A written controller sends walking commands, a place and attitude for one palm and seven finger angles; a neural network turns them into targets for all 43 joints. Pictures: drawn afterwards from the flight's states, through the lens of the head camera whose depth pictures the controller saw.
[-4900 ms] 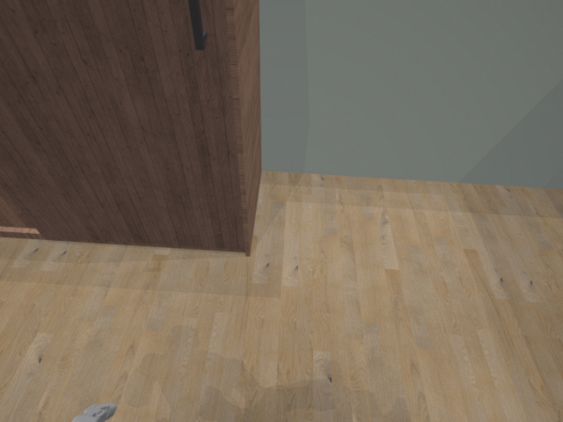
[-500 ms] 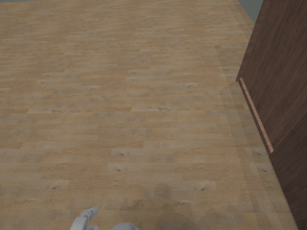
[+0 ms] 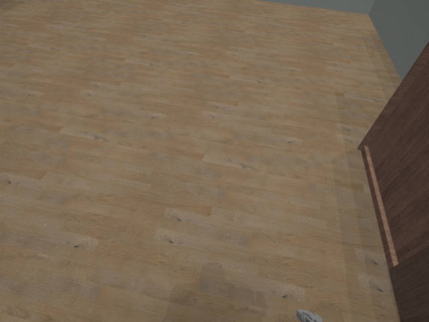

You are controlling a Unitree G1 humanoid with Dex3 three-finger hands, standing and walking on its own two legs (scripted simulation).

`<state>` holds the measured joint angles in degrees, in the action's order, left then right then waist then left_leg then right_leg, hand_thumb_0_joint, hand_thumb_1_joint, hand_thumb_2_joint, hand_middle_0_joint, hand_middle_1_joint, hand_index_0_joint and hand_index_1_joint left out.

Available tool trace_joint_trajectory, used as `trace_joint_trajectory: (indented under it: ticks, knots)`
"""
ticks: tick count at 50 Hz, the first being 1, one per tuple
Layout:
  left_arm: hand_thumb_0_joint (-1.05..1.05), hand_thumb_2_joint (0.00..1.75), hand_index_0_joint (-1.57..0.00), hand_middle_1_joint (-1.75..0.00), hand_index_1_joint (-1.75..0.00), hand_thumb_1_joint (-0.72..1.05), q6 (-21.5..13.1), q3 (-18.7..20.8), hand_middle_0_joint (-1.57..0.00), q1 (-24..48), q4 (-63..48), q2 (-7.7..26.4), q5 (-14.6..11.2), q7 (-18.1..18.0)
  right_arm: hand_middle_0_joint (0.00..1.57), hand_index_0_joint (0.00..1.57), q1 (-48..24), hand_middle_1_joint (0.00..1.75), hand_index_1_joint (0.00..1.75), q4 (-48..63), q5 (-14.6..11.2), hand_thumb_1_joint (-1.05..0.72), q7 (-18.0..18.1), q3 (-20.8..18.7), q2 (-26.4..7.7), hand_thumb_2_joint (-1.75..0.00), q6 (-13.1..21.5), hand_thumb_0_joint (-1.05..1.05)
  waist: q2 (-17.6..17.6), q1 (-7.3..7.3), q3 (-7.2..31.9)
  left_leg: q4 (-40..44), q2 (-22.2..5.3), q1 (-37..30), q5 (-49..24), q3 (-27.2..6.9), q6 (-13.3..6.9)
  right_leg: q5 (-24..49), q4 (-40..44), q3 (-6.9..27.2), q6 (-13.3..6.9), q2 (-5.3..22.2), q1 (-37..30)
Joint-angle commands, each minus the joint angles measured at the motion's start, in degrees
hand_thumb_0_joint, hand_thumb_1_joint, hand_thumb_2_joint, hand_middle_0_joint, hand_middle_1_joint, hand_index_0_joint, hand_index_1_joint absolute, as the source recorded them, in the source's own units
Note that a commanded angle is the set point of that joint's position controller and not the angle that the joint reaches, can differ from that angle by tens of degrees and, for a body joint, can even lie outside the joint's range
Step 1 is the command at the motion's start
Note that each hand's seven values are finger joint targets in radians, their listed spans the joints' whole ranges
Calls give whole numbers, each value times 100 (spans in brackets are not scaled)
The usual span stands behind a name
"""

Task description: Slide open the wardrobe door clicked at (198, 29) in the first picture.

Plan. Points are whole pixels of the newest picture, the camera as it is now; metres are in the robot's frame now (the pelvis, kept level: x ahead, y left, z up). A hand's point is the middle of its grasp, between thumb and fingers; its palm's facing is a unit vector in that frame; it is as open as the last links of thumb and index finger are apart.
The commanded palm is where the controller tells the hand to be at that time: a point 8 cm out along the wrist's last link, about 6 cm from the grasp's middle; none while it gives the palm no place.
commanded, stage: turn to face it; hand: right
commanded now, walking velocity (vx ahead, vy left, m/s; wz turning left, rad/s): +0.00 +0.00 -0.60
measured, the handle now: out of the picture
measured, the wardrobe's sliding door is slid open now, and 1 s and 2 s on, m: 0.00 0.00 0.00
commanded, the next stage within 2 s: none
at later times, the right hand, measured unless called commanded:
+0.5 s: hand out of the picture +0.00 -0.26 -0.16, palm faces +0.32 +0.91 -0.28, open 7.3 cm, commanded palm none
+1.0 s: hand out of the picture -0.12 -0.18 -0.16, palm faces +0.62 +0.74 -0.25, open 7.3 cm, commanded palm none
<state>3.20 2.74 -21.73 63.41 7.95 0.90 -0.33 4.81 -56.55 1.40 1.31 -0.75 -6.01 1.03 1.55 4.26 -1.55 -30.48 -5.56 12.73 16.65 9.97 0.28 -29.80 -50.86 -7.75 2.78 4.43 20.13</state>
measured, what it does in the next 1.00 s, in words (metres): steps on the spot, turning right: right foot, then left foot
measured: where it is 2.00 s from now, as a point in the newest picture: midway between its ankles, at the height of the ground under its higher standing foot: outside the picture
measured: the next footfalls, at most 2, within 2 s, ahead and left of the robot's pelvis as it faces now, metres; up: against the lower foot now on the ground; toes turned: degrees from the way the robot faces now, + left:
right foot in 0.18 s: +0.04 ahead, -0.13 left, +0.00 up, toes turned -16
left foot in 0.62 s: +0.04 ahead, +0.10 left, +0.00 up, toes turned -21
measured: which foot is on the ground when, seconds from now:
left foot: down 0.00-0.18, up 0.20-0.60, down 0.62-1.00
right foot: up 0.00-0.16, down 0.18-0.62, up 0.64-1.00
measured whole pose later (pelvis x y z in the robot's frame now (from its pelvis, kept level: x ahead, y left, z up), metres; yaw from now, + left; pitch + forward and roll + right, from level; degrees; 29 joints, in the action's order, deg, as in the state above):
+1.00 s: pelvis -0.03 +0.00 +0.00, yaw -38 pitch +0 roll -1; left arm 4.5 4.3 -6.6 52.3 14.7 1.3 2.0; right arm 15.2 -52.3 1.7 0.7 -2.1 -11.1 -0.8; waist -0.2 -1.4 -5.5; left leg -32.8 -9.5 10.8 21.0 14.9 1.6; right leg -23.0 -44.0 -4.9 3.6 2.3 21.1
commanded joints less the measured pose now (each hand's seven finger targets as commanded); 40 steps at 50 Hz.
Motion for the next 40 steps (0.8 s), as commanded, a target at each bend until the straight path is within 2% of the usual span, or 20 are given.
trace_joint_trajectory:
  ticks: [1, 5, 7, 8, 9, 10, 11, 14, 16, 19, 23, 27, 29, 30, 31, 32, 33, 35, 36, 40]
  knots:
    - [0, 90, -20, -30, -30, 90, -74, 137, -20, 82, -581, 339, -4, 44, 20, 20, 274, 30, 30, 279, 29, -90, 157, -424, -1350, -90, -49, 0, -1151, -305, -41, 967, -1591, -85, -2470, -426, -699, 183, -483, 274, 85, 125, 607]
    - [0, 90, -20, -30, -30, 90, -106, 202, -20, 164, -843, 350, 18, 93, 20, 20, 275, 30, 30, 412, 42, -90, 132, -533, -1338, -90, -114, 0, -1266, -293, -38, 584, -1581, 159, -1503, -233, -498, 650, 632, 9, 64, 57, 242]
    - [0, 90, -20, -30, -30, 90, -146, 240, -20, -130, -851, 521, 50, 104, 20, 20, 233, 30, 30, 532, -21, -90, 104, -554, -1300, -90, -180, 0, -710, -117, 150, -156, -1370, 525, -785, 27, -212, 1646, 1713, -89, 10, -19, -527]
    - [0, 90, -20, -30, -30, 90, -188, 316, -20, -354, -857, 893, 70, 110, 20, 20, 275, 30, 30, 659, -62, -90, 72, -531, -1103, -90, -242, 0, 497, -18, 171, -1150, -872, 1037, 224, 210, 70, 2189, 2463, 911, -238, 472, -741]
    - [0, 90, -20, -30, -30, 90, -230, 451, -20, -486, -959, 1476, 116, 72, 20, 20, 252, 30, 30, 896, -101, -90, 28, -484, -720, -90, -281, 0, 2040, 77, 34, -2502, -119, 2130, 2033, 242, 465, 3145, 3273, 2832, -927, 1749, -895]
    - [0, 90, -20, -30, -30, 90, -258, 494, -20, -615, -917, 1644, 127, 17, 20, 20, -181, 30, 30, 1060, -26, -90, 39, -434, -806, -90, -313, 0, 1564, 249, 133, -3568, -58, 2207, 2028, -469, 365, 2592, 3561, 3431, -1229, 2059, -688]
    - [0, 90, -20, -30, -30, 90, -281, 485, -20, -353, -956, 1593, 114, -42, 20, 20, -212, 30, 30, 1034, -14, -90, 22, -483, -732, -90, -298, 0, 1345, 104, 306, -4023, -76, 2477, 1567, -858, 341, 2088, 3573, 3417, -1175, 1835, -684]
    - [0, 90, -20, -30, -30, 90, -352, 329, -20, 632, -1301, 1282, 101, -71, 20, 20, 167, 30, 30, 790, -10, -90, -70, -539, -936, -90, -252, 0, 534, -246, 347, -3862, -134, 2140, 500, -968, 386, 2108, 3409, 2343, -996, 1109, -571]
    - [0, 90, -20, -30, -30, 90, -353, 342, -20, 773, -1375, 1349, 83, -68, 20, 20, 355, 30, 30, 724, -33, -90, -80, -524, -982, -90, -277, 0, 499, -284, 522, -3392, -65, 1905, 489, -945, 418, 2268, 3384, 2149, -1073, 990, -758]
    - [0, 90, -20, -30, -30, 90, -313, 378, -20, 601, -1344, 1485, 75, -52, 20, 20, 238, 30, 30, 786, -54, -90, -59, -489, -1014, -90, -282, 0, 425, -147, 593, -2750, 85, 1834, 703, -937, 439, 2647, 3303, 2418, -1239, 1011, -1153]
    - [0, 90, -20, -30, -30, 90, -235, 434, -20, 693, -1394, 1625, 76, -12, 20, 20, 276, 30, 30, 890, -67, -90, -36, -454, -1050, -90, -273, 0, 604, -115, 631, -2041, 247, 1551, 868, -951, 423, 2684, 3207, 2723, -1295, 931, -1207]
    - [0, 90, -20, -30, -30, 90, -147, 478, -20, 1019, -1544, 1705, 83, 38, 20, 20, 699, 30, 30, 865, -103, -90, -2, -432, -1107, -90, -247, 0, 764, -282, 650, -1003, 459, 626, 733, -889, 317, 2588, 3114, 2924, -1179, 701, -643]
    - [0, 90, -20, -30, -30, 90, -112, 486, -20, 1233, -1653, 1652, 49, 69, 20, 20, 1150, 30, 30, 803, -108, -90, 16, -462, -1223, -90, -209, 0, 659, -504, 689, 213, 490, -280, 94, -778, 241, 2263, 2905, 2810, -884, 364, -131]
    - [0, 90, -20, -30, -30, 90, -98, 472, -20, 1303, -1709, 1471, 6, 99, 20, 20, 1423, 30, 30, 789, -65, -90, 46, -514, -1459, -90, -152, 0, 142, -642, 716, 1182, 37, -1020, -83, -1185, 96, 1804, 2273, 2512, -591, 21, 522]
    - [0, 90, -20, -30, -30, 90, -99, 408, -20, 1218, -1847, 1032, -30, 126, 20, 20, 1394, 30, 30, 861, 44, -90, 93, -611, -2015, -90, -92, 0, -1573, -638, 502, 1893, -1628, -1423, 526, -2995, -507, 474, 827, 1393, -74, -838, 1781]
    - [0, 90, -20, -30, -30, 90, -97, 438, -20, 1341, -1914, 1235, 61, 123, 20, 20, 970, 30, 30, 1035, 5, -90, 96, -544, -2143, -90, -134, 0, -1513, -571, 244, 1924, -2315, -410, 309, -3125, -908, -150, -460, 1167, -47, -790, 1714]
    - [0, 90, -20, -30, -30, 90, -41, 449, -20, 1374, -1834, 1293, 97, 131, 20, 20, 675, 30, 30, 1098, -24, -90, 113, -562, -1908, -90, -78, 0, -1559, -446, 103, 1865, -2012, -43, 2, -2891, -845, 40, -1111, 1328, -79, -589, 1641]
    - [0, 90, -20, -30, -30, 90, 8, 435, -20, 1163, -1606, 1233, 79, 197, 20, 20, 268, 30, 30, 1144, -29, -90, 89, -423, -1525, -90, -52, 0, -917, -151, -195, 1462, -1408, 150, -1015, -1748, -617, 711, -1809, 1145, 9, -390, 1563]
    - [0, 90, -20, -30, -30, 90, 10, 395, -20, 1116, -1540, 1160, 72, 221, 20, 20, 296, 30, 30, 1134, -18, -90, 76, -384, -1436, -90, -11, 0, -943, -154, -229, 1252, -1234, -31, -1711, -1292, -565, 933, -1891, 979, 88, -349, 1551]
    - [0, 90, -20, -30, -30, 90, 38, 318, -20, 1546, -1609, 1055, 41, 225, 20, 20, 1049, 30, 30, 878, -5, -90, 78, -383, -1515, -90, -1, 0, -1103, -503, 12, 929, -1281, -812, -3024, -848, -610, 785, -1335, 665, 224, -300, 1486]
